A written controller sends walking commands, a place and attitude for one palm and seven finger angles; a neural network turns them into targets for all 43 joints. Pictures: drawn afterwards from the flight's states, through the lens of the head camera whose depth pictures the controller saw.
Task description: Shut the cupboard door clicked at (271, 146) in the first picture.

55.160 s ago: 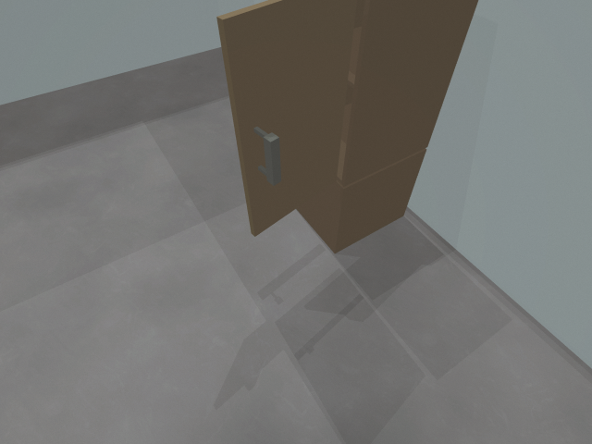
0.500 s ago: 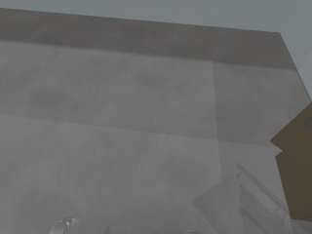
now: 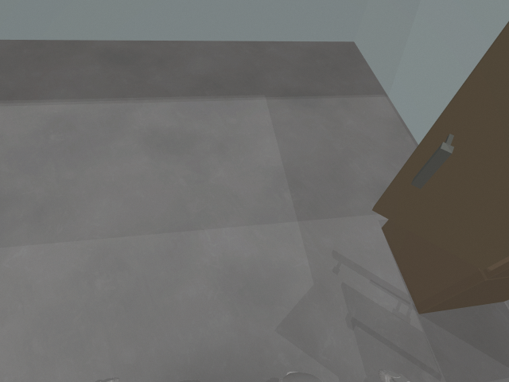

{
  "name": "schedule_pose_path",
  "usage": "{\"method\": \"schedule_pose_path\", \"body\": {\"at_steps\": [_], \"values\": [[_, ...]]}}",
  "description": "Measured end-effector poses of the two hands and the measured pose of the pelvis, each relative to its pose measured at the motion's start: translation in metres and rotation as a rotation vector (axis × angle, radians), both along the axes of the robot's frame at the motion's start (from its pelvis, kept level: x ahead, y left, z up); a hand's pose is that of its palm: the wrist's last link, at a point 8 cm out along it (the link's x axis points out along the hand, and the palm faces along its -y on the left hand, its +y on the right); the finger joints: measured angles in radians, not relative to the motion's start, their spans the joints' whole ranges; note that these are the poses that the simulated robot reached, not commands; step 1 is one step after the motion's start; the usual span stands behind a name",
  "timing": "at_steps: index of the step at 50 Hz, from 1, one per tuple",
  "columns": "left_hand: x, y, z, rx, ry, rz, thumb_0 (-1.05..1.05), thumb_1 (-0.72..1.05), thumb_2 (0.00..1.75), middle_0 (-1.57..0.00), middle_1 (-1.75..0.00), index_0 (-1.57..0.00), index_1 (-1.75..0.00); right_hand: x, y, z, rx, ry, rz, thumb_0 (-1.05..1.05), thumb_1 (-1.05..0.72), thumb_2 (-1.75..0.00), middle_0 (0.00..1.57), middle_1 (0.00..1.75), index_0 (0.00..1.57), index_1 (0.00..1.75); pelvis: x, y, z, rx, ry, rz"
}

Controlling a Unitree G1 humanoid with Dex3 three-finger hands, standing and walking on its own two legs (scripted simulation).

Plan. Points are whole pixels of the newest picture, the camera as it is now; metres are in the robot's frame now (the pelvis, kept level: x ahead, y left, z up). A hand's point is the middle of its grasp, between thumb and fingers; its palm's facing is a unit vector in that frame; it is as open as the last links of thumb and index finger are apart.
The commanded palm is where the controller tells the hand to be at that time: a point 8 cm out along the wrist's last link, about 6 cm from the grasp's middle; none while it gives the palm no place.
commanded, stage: turn to face it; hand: left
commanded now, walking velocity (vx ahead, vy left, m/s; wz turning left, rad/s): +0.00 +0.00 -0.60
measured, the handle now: (433, 161) +0.61 -0.38 -0.04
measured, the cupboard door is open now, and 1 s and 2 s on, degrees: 48 48 48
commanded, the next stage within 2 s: take the last steps up to it in 0.78 s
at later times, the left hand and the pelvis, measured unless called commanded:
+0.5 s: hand (184, 359) +0.17 +0.13 -0.15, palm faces -0.27 -0.93 -0.26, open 7.4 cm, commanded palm none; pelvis +0.03 -0.04 +0.00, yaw -16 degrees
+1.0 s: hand (210, 320) +0.24 +0.09 -0.16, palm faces -0.45 -0.86 -0.24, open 7.4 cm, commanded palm none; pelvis +0.06 -0.05 +0.00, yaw -28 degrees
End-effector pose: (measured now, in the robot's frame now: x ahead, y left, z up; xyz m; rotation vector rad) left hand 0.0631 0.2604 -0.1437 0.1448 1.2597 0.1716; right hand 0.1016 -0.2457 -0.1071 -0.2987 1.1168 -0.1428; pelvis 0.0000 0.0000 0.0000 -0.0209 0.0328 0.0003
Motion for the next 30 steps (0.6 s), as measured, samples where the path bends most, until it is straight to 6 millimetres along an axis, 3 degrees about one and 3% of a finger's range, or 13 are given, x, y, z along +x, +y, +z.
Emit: {"method": "schedule_pose_path", "body": {"at_steps": [7,13,16,24,30], "values": [[0.048,-0.009,0.016,0.015,-0.034,-0.11,0.01,0.91,0.9,-0.2,-0.3,-0.2,-0.3,-0.043,-0.014,-0.003,0.02,0.068,-0.124,0.01,-0.91,-0.89,0.2,0.3,0.2,0.3,0.006,-0.007,0.007,-0.02,-0.01,-0.094],[0.096,-0.043,0.02,0.065,-0.107,-0.24,0.01,0.91,0.9,-0.2,-0.3,-0.2,-0.3,-0.084,-0.049,-0.033,0.059,0.123,-0.254,0.01,-0.91,-0.9,0.2,0.3,0.2,0.3,0.012,-0.032,-0.01,0.01,-0.014,-0.168],[0.106,-0.06,0.024,0.084,-0.127,-0.274,0.01,0.91,0.9,-0.2,-0.3,-0.2,-0.3,-0.096,-0.065,-0.044,0.056,0.164,-0.306,0.01,-0.91,-0.9,0.2,0.3,0.2,0.3,0.013,-0.037,-0.012,0.002,-0.014,-0.191],[0.11,-0.083,0.026,0.057,-0.058,-0.335,0.01,0.91,0.9,-0.2,-0.3,-0.21,-0.3,-0.08,-0.072,-0.021,0.053,0.099,-0.361,0.01,-0.91,-0.9,0.2,0.3,0.19,0.3,0.025,-0.042,0.004,0.029,0.003,-0.274],[0.121,-0.08,0.01,0.011,-0.026,-0.356,0.01,0.9,0.9,-0.21,-0.3,-0.21,-0.3,-0.057,-0.059,-0.01,0.03,0.039,-0.386,0.01,-0.91,-0.9,0.2,0.3,0.2,0.3,0.041,-0.031,0.001,0.015,0.006,-0.326]]}}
